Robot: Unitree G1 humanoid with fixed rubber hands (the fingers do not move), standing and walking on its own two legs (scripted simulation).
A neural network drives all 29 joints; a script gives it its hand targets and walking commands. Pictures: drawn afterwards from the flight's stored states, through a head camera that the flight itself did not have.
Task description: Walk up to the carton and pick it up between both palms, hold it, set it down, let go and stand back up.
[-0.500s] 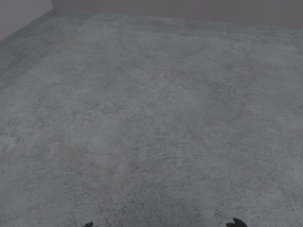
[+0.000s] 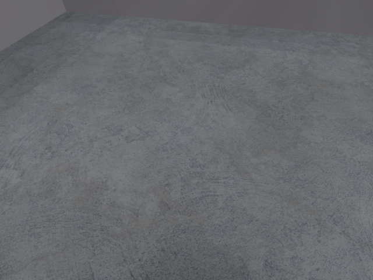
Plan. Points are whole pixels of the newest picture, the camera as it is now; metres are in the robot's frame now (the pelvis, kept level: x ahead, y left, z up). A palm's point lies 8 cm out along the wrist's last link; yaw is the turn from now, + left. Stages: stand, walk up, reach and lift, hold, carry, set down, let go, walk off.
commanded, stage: stand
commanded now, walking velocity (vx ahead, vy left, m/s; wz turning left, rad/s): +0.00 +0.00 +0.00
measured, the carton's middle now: out of the picture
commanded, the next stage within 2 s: walk up in 0.32 s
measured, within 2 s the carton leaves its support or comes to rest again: neither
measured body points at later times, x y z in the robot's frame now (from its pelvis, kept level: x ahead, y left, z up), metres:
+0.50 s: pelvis +0.00 +0.00 +0.01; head +0.01 +0.00 +0.46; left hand +0.02 +0.22 -0.15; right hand +0.02 -0.22 -0.15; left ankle +0.00 +0.12 -0.73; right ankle +0.00 -0.12 -0.73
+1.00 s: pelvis -0.07 -0.09 -0.01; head -0.05 -0.13 +0.44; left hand +0.11 +0.15 -0.11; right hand +0.00 -0.40 -0.14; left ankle -0.01 +0.03 -0.67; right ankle -0.06 -0.23 -0.73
